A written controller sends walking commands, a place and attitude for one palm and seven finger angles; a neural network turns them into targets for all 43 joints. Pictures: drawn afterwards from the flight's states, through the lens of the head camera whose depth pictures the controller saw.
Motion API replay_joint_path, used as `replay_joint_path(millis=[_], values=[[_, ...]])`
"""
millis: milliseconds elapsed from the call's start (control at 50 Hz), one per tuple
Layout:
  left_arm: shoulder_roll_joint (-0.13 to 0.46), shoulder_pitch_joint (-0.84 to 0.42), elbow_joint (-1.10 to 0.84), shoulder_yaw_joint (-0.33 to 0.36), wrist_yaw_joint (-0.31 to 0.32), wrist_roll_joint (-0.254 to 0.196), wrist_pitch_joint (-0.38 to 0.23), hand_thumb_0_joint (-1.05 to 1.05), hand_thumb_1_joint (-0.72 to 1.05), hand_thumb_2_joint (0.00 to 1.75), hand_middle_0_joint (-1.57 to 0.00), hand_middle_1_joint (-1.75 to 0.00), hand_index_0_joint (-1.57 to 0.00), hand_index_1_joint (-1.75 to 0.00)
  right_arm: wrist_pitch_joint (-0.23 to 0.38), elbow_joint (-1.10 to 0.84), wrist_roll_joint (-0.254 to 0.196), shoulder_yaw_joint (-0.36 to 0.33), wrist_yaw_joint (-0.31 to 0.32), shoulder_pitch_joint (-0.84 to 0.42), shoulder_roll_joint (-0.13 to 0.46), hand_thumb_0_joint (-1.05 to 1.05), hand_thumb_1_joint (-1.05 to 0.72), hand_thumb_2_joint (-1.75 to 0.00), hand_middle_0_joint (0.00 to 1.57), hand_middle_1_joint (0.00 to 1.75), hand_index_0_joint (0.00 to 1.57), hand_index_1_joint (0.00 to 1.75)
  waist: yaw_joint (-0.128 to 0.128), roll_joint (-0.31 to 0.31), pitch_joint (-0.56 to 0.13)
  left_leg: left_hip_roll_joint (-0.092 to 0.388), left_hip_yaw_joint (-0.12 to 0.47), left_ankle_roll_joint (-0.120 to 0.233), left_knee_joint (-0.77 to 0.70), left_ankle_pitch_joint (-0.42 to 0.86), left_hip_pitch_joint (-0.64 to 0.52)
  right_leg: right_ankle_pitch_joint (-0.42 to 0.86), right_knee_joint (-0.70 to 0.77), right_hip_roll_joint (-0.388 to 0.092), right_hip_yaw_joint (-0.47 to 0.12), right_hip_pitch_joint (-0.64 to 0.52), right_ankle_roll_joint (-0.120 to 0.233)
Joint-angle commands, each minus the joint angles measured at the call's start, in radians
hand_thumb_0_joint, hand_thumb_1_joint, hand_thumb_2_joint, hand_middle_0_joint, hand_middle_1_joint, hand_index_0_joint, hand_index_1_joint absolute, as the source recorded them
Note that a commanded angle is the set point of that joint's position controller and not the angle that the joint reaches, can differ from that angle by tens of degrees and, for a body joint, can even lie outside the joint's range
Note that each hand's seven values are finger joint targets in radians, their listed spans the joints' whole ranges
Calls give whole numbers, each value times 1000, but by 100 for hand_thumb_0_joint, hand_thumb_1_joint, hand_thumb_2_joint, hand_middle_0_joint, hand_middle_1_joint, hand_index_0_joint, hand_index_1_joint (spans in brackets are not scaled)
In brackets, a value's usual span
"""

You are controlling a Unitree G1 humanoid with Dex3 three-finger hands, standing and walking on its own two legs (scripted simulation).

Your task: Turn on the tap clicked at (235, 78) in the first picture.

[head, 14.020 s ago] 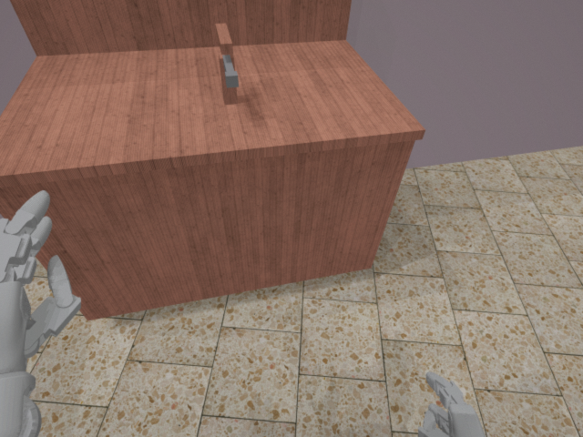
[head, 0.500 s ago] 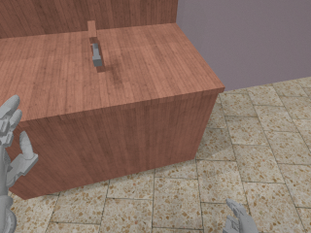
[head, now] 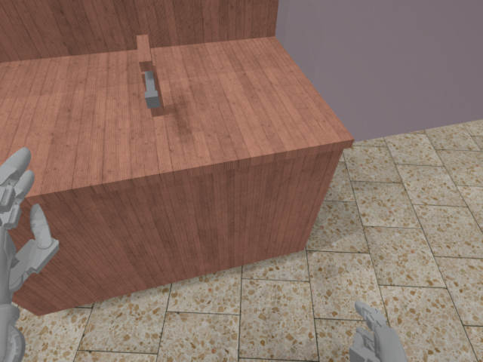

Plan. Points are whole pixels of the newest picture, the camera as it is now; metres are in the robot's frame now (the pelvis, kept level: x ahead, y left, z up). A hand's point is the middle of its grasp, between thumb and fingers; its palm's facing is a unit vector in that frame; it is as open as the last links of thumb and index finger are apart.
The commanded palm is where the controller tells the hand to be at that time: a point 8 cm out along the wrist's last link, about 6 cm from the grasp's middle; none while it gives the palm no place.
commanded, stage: look again from close up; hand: left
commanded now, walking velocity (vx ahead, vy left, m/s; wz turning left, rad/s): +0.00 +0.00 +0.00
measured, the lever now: (152, 99) +0.62 +0.25 +0.09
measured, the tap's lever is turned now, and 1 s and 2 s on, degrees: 0 0 0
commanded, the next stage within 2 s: shuffle to correct the standing spot in 0.28 s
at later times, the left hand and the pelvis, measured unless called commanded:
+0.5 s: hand (38, 255) +0.20 +0.26 +0.16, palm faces +0.39 -0.85 -0.34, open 7.4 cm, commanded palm +0.15 +0.28 +0.17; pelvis -0.03 +0.01 +0.00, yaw -3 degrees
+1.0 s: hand (91, 181) +0.31 +0.23 +0.17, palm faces +0.34 -0.88 -0.34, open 7.4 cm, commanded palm +0.24 +0.27 +0.17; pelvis +0.06 +0.00 -0.01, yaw -4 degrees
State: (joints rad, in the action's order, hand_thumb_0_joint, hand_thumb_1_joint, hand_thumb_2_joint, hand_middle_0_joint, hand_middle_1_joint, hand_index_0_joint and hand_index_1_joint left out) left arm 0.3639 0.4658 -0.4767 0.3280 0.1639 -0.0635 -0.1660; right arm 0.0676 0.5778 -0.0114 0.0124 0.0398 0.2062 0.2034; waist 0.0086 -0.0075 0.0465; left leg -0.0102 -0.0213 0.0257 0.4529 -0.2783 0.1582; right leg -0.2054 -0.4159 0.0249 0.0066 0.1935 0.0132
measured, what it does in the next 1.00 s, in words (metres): lifts its right foot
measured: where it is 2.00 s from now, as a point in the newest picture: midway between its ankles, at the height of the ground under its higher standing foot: (265, 352)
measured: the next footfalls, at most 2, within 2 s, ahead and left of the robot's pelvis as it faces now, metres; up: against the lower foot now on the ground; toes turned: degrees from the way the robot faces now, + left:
right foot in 1.16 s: +0.25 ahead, -0.12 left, +0.00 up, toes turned -10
left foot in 1.36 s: +0.24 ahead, +0.10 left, +0.00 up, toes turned +3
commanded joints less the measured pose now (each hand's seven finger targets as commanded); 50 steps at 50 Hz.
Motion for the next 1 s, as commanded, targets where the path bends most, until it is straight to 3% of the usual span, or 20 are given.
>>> replay_joint_path(millis=[0,20,40,60,120,220,260,320,460,580,640,720,740,780,800,820,840,860,900,980], values=[[159,-41,-185,112,20,0,-59,0,90,90,-20,-30,-20,-30,46,-147,-6,-42,11,-71,120,0,-90,-90,20,30,20,30,-1,-43,-156,117,95,-18,-66,308,6,279,22,-95,-79,-96,25],[935,-1104,-405,684,-3,177,-155,0,90,90,-20,-30,-20,-30,110,-128,48,-58,3,41,146,0,-90,-90,20,30,20,30,29,89,27,104,14,6,70,341,191,239,74,-76,-111,60,-15],[349,-536,191,310,-60,67,-117,0,90,90,-20,-30,-20,-30,114,-78,9,-31,-3,-59,49,0,-90,-90,20,30,20,30,18,87,-188,31,36,0,24,319,21,289,30,-131,-144,1,72],[147,-356,200,186,-75,23,-94,0,90,90,-20,-30,-20,-30,123,-145,-23,-75,-22,-46,92,0,-90,-90,20,30,20,30,19,-115,-238,54,4,-34,-48,376,-84,412,-38,-100,-182,-59,83],[96,-170,-35,45,-75,21,-116,0,90,90,-20,-30,-20,-30,127,-174,-18,-66,-60,-61,119,0,-90,-90,20,30,20,30,31,-118,-228,93,20,-16,-20,376,-33,335,-20,-95,-130,-103,21],[185,-89,-91,146,-48,19,-102,0,90,90,-20,-30,-20,-30,115,-202,-3,-56,-44,-84,122,0,-90,-90,20,30,20,30,33,121,-155,75,23,-12,-73,104,57,92,61,-69,-135,-55,11],[264,-161,-141,229,-42,17,-109,0,90,90,-20,-30,-20,-30,109,-211,5,-49,-23,-100,123,0,-90,-90,20,30,20,30,28,52,-117,62,23,-11,-105,39,70,-2,87,-58,-144,-16,14],[207,-201,-144,186,-49,19,-124,0,90,90,-20,-30,-20,-30,118,-215,8,-37,-6,-99,109,0,-90,-90,20,30,20,30,23,-73,-113,75,25,2,-141,-21,87,-18,61,-45,-116,-37,13],[111,-251,-115,69,-54,34,-103,0,90,90,-20,-30,-20,-30,135,-198,13,-38,-1,-78,119,0,-90,-90,20,30,20,30,11,-92,-65,119,86,41,-201,-370,99,-212,-15,12,-54,54,21],[127,-283,-106,78,-37,48,-85,0,90,90,-20,-30,-20,-30,118,-182,6,-34,-8,-73,121,0,-90,-90,20,30,20,30,7,-102,-21,177,131,74,-132,-298,184,-140,-96,8,21,15,24],[149,-264,-139,99,-37,40,-88,0,90,90,-20,-30,-20,-30,121,-185,9,-37,-13,-73,115,0,-90,-90,20,30,20,30,16,26,-50,73,24,35,64,-165,193,-139,-17,-51,-144,-5,79],[177,-255,-208,132,-23,30,-104,0,90,90,-20,-30,-20,-30,121,-179,0,-41,-22,-68,102,0,-90,-90,20,30,20,30,19,154,-91,4,-34,-10,395,-122,335,-74,83,-273,-480,-127,244],[192,-247,-227,149,-15,29,-112,0,90,90,-20,-30,-20,-30,119,-171,2,-37,-22,-66,99,0,-90,-90,20,30,20,30,22,131,-100,26,-12,-7,373,-184,341,15,57,-295,-466,-144,256],[183,-242,-249,146,-15,26,-106,0,90,90,-20,-30,-20,-30,103,-154,4,-27,-23,-48,90,0,-90,-90,20,30,20,30,-17,19,-124,43,0,6,131,-96,106,31,-128,-213,-279,5,173],[168,-234,-272,140,-20,19,-109,0,90,90,-20,-30,-20,-30,102,-162,4,-36,-17,-47,110,0,-90,-90,20,30,20,30,-33,-160,-137,96,121,43,-8,43,-86,1,-326,-66,-119,177,91],[166,-228,-287,140,-21,16,-116,0,90,90,-20,-30,-20,-30,103,-178,-1,-43,-20,-59,121,0,-90,-90,20,30,20,30,-31,-343,-142,272,403,116,-109,212,-262,-152,-551,45,30,406,7],[175,-240,-280,141,-25,19,-116,0,90,90,-20,-30,-20,-30,106,-179,10,-48,-28,-60,104,0,-90,-90,20,30,20,30,-52,-320,-109,357,550,168,-130,483,-366,-329,-718,41,6,568,9],[199,-282,-303,155,-35,19,-118,0,90,90,-20,-30,-20,-30,113,-174,23,-49,-35,-72,99,0,-90,-90,20,30,20,30,-53,-232,-92,386,551,176,-99,626,-416,-331,-832,12,-23,651,15],[154,-183,-239,134,-42,30,-97,0,90,90,-20,-30,-20,-30,100,-155,12,-75,-50,-40,124,0,-90,-90,20,30,20,30,-45,-70,-52,347,366,182,-65,590,-390,-230,-828,-28,-9,729,17],[156,-97,-300,143,-49,42,-96,0,90,90,-20,-30,-20,-30,99,-182,11,-64,-57,-52,116,0,-90,-90,20,30,20,30,-20,-212,-41,207,73,54,-110,580,-129,19,-430,-46,143,415,16]])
